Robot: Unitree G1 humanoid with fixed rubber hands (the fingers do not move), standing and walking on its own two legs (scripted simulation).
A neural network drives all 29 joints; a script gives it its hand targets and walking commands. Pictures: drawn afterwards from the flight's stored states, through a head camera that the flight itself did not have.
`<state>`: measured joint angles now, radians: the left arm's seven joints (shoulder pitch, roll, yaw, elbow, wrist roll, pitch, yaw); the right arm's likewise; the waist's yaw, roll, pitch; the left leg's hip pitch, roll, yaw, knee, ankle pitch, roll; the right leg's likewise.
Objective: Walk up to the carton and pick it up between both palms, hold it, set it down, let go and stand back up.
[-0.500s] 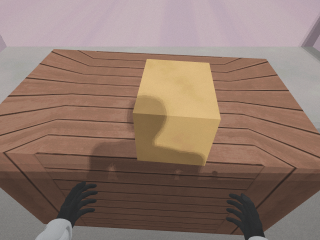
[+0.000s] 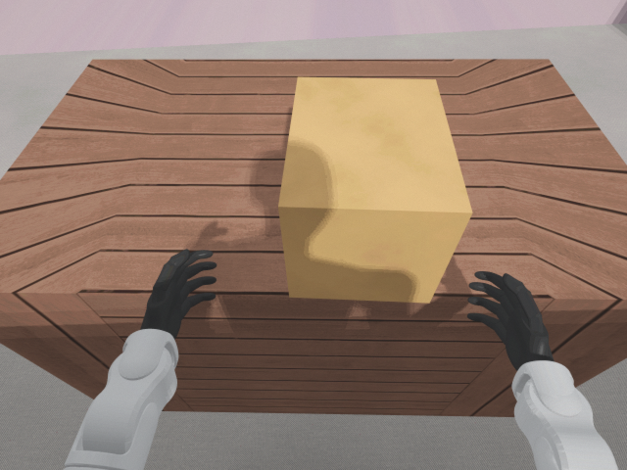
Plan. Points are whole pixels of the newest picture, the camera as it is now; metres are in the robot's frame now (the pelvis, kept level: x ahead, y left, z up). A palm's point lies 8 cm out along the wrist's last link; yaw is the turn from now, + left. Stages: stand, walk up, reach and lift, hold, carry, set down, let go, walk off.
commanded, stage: reach and lift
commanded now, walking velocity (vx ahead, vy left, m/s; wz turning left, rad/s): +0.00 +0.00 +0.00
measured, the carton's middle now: (362, 188) +0.51 -0.04 +0.05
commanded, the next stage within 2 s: none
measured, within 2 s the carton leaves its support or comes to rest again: neither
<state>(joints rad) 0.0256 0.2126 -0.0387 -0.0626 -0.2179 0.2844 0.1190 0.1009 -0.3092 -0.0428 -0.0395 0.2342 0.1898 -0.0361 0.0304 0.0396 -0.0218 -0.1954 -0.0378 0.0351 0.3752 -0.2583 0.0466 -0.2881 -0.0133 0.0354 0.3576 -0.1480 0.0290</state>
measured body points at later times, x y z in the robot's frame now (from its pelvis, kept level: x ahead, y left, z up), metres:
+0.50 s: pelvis +0.01 -0.01 +0.01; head +0.03 +0.00 +0.46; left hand +0.34 +0.17 +0.09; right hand +0.33 -0.24 +0.10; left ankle -0.04 +0.08 -0.74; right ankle +0.02 -0.14 -0.74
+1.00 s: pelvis -0.01 -0.02 +0.01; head +0.00 +0.01 +0.45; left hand +0.39 +0.18 +0.11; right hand +0.39 -0.25 +0.11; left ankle -0.04 +0.08 -0.74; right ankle +0.02 -0.14 -0.74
